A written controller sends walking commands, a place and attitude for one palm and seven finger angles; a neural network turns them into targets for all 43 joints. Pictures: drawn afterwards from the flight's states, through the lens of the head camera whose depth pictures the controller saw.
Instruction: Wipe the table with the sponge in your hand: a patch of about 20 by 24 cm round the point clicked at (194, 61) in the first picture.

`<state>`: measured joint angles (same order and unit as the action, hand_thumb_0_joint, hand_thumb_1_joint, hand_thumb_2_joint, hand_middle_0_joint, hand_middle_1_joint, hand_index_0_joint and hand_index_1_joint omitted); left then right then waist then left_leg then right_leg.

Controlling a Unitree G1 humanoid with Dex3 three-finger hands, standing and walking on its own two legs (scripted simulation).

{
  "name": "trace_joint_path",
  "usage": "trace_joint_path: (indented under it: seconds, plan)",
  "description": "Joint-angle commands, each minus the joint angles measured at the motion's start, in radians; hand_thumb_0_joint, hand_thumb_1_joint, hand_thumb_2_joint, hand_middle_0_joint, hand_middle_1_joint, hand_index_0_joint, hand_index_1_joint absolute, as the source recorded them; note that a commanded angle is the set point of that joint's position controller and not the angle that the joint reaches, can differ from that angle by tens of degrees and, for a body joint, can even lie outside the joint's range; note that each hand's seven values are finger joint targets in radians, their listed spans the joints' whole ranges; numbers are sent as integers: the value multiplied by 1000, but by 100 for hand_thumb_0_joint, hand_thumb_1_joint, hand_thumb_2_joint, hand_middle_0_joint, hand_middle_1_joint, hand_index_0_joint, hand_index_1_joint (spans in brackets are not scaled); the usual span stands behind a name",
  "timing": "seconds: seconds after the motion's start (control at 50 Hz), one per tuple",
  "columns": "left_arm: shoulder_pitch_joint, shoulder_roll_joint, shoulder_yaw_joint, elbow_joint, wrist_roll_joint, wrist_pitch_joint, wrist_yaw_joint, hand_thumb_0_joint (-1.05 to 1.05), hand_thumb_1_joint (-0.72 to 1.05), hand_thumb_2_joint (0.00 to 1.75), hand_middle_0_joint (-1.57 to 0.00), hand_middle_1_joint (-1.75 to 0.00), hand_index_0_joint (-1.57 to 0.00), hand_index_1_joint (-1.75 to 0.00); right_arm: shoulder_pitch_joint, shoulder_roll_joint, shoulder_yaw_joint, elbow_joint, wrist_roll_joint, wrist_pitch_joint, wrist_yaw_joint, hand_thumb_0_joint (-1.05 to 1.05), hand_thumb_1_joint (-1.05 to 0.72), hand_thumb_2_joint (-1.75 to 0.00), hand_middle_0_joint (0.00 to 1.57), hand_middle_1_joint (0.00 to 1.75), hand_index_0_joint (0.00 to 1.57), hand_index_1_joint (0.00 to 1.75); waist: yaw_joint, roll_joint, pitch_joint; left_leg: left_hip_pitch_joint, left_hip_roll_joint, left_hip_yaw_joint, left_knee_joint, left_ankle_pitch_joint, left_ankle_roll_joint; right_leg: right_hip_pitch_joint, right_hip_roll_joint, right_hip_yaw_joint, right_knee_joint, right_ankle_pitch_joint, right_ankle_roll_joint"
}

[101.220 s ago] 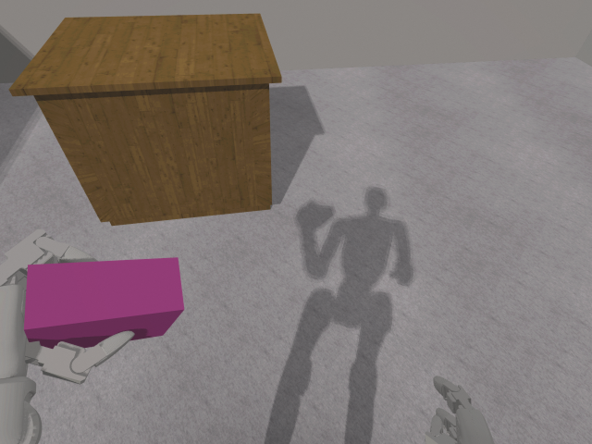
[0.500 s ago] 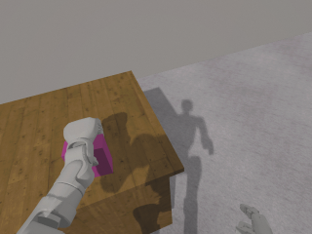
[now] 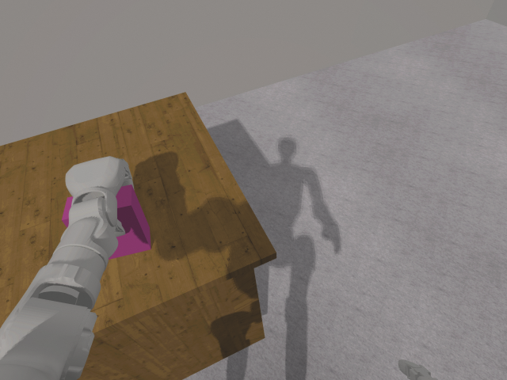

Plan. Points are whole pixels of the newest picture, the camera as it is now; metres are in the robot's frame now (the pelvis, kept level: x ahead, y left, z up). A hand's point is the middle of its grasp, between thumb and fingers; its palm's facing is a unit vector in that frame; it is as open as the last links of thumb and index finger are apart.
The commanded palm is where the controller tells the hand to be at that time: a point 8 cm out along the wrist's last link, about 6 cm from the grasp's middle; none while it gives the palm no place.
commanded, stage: wipe forward along the middle lane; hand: left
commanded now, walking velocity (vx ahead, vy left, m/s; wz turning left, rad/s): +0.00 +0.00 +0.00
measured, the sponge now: (115, 232) +0.38 +0.28 +0.00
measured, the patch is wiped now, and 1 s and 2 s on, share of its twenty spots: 1.00 1.00 1.00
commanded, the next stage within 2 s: slide back across to the first lane in 0.58 s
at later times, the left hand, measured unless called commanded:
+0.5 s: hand (104, 182) +0.45 +0.30 +0.07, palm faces -0.13 +0.00 -0.99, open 9.9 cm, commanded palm +0.44 +0.31 +0.10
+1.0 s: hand (88, 173) +0.47 +0.34 +0.07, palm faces -0.08 -0.05 -1.00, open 9.9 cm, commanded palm +0.44 +0.36 +0.12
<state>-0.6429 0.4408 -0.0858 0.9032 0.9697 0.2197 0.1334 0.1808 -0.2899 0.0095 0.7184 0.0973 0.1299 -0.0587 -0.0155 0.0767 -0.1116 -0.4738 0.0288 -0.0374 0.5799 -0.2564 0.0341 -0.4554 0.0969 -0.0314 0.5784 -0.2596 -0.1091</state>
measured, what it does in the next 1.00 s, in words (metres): shifts its weight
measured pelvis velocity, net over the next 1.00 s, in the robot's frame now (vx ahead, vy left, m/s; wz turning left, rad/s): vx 0.03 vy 0.06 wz -0.04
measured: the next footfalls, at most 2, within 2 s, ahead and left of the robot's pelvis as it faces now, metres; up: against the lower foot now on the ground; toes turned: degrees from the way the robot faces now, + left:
none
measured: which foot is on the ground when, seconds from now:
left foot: down 0.00-1.00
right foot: down 0.00-1.00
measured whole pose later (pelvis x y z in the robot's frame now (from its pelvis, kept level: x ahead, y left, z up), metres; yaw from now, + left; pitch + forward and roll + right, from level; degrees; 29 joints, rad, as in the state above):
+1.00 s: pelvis +0.03 +0.06 +0.00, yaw -2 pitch +12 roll -1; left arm -0.74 0.55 0.04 1.03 1.01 0.15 0.16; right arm 0.29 -0.30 -0.01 0.73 0.09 0.15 -0.03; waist -0.08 0.06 -0.13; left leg -0.53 0.01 0.00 0.59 -0.28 0.02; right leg -0.49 0.07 0.02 0.52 -0.25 -0.04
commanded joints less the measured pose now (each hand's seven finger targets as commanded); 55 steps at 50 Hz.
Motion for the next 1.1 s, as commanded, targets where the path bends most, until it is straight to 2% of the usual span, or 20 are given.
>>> trace_joint_path:
  seconds: [0.0, 0.06, 0.1, 0.16, 0.18, 0.22, 0.3, 0.34, 0.38, 0.48, 0.54, 0.56, 0.6, 0.66, 0.7, 0.74, 0.86, 0.94, 0.98, 1.08]
  plan:
    - [-310, 343, 82, -2, 62, 11, 52, 0, 10, 130, -120, -160, -120, -160, -38, -130, -46, -117, -6, -30, 1, 0, -90, -90, 20, 30, 20, 30, -18, -134, -183, -82, -55, 39, -14, -19, 26, 203, -104, 190, -156, 66, 80]
    - [-347, 341, 75, 0, 55, -1, 43, 0, 10, 130, -120, -160, -120, -160, -27, -132, -46, -119, -2, -30, 5, 0, -90, -90, 20, 30, 20, 30, -29, -150, -205, -98, -54, 32, -10, -10, 27, 219, -104, 197, -149, 121, 82]
    - [-342, 377, 92, 38, 63, -6, 41, 0, 10, 130, -120, -160, -120, -160, -4, -142, -49, -107, -3, -29, 5, 0, -90, -90, 20, 30, 20, 30, -36, -152, -196, -107, -50, 36, 0, -16, 30, 209, -106, 200, -149, 120, 86]
    - [-338, 346, 84, 19, 58, -28, 37, 0, 10, 130, -120, -160, -120, -160, 9, -136, -54, -112, -4, -28, 13, 0, -90, -90, 20, 30, 20, 30, -30, -118, -254, -94, -51, 33, 4, 38, 28, 239, -103, 186, -121, 244, 78]
    - [-332, 364, 95, 29, 64, -32, 40, 0, 10, 130, -120, -160, -120, -160, 21, -143, -56, -106, -6, -26, 15, 0, -90, -90, 20, 30, 20, 30, -33, -118, -243, -92, -49, 34, 8, 37, 30, 228, -101, 181, -117, 256, 80]
    - [-327, 348, 82, 33, 58, -35, 45, 0, 10, 130, -120, -160, -120, -160, 22, -143, -56, -109, -6, -24, 16, 0, -90, -90, 20, 30, 20, 30, -40, -127, -233, -104, -49, 39, 12, 23, 29, 224, -107, 190, -126, 251, 85]
    - [-368, 410, 118, 64, 70, -41, 57, 0, 10, 130, -120, -160, -120, -160, 49, -154, -61, -90, -7, -26, 15, 0, -90, -90, 20, 30, 20, 30, -54, -166, -228, -128, -49, 40, 18, 16, 33, 205, -97, 178, -122, 237, 89]
    - [-398, 382, 88, 70, 80, -41, 61, 0, 10, 130, -120, -160, -120, -160, 51, -151, -60, -90, -8, -29, 18, 0, -90, -90, 20, 30, 20, 30, -63, -142, -219, -121, -47, 40, 20, 12, 33, 178, -97, 171, -120, 224, 86]
    - [-417, 389, 90, 75, 87, -42, 62, 0, 10, 130, -120, -160, -120, -160, 63, -151, -62, -83, -11, -27, 18, 0, -90, -90, 20, 30, 20, 30, -65, -124, -256, -104, -48, 40, 26, 42, 35, 179, -90, 156, -105, 262, 83]
    - [-460, 420, 102, 107, 68, -25, 60, 0, 10, 130, -120, -160, -120, -160, 66, -152, -55, -84, -10, -24, 18, 0, -90, -90, 20, 30, 20, 30, -72, -120, -263, -112, -48, 43, 22, 33, 33, 190, -92, 151, -110, 258, 89]
    - [-511, 452, 96, 143, 89, -16, 54, 0, 10, 130, -120, -160, -120, -160, 73, -158, -49, -81, -8, -28, 13, 0, -90, -90, 20, 30, 20, 30, -87, -129, -235, -132, -45, 42, 21, 0, 34, 157, -90, 147, -119, 192, 92]
    - [-539, 457, 103, 130, 96, -23, 50, 0, 10, 130, -120, -160, -120, -160, 74, -156, -49, -79, -10, -31, 14, 0, -90, -90, 20, 30, 20, 30, -85, -90, -252, -119, -43, 39, 19, 18, 34, 148, -88, 146, -112, 208, 84]
    - [-547, 458, 87, 151, 125, -23, 49, 0, 10, 130, -120, -160, -120, -160, 96, -157, -50, -76, -14, -32, 14, 0, -90, -90, 20, 30, 20, 30, -92, -76, -252, -109, -44, 40, 29, 16, 35, 117, -82, 127, -103, 186, 84]
    - [-551, 427, 84, 148, 104, -25, 43, 0, 10, 130, -120, -160, -120, -160, 97, -148, -51, -85, -17, -35, 13, 0, -90, -90, 20, 30, 20, 30, -85, -77, -288, -92, -43, 39, 24, 32, 31, 128, -80, 122, -104, 199, 81]
    - [-524, 478, 118, 163, 96, -24, 43, 0, 10, 130, -120, -160, -120, -160, 109, -155, -52, -88, -18, -29, 11, 0, -90, -90, 20, 30, 20, 30, -76, -98, -314, -107, -46, 48, 29, 35, 30, 168, -82, 126, -101, 217, 87]
    - [-534, 478, 114, 147, 97, -26, 39, 0, 10, 130, -120, -160, -120, -160, 107, -154, -51, -93, -15, -26, 12, 0, -90, -90, 20, 30, 20, 30, -74, -91, -309, -94, -46, 46, 17, 40, 30, 165, -80, 115, -103, 215, 86]
    - [-447, 500, 180, 27, 100, -47, 50, 0, 10, 130, -120, -160, -120, -160, 91, -147, -67, -107, -19, -14, 21, 0, -90, -90, 20, 30, 20, 30, -14, -35, -386, 18, -51, 44, -13, 173, 33, 243, -72, 93, -95, 334, 66]
    - [-351, 445, 158, 30, 88, -24, 64, 0, 10, 130, -120, -160, -120, -160, 68, -149, -68, -105, -15, -8, 30, 0, -90, -90, 20, 30, 20, 30, -5, -59, -294, 52, -52, 41, -45, 178, 32, 215, -63, 61, -117, 289, 63]
    - [-341, 451, 169, 21, 90, -19, 64, 0, 10, 130, -120, -160, -120, -160, 61, -154, -71, -99, -16, -6, 32, 0, -90, -90, 20, 30, 20, 30, -1, -71, -285, 81, -49, 32, -57, 199, 33, 212, -60, 53, -118, 282, 59]
    - [-293, 390, 134, -20, 90, -4, 50, 0, 10, 130, -120, -160, -120, -160, 26, -149, -70, -111, -15, 0, 40, 0, -90, -90, 20, 30, 20, 30, 16, -30, -258, 158, -41, 11, -76, 271, 23, 178, -53, 26, -116, 269, 42]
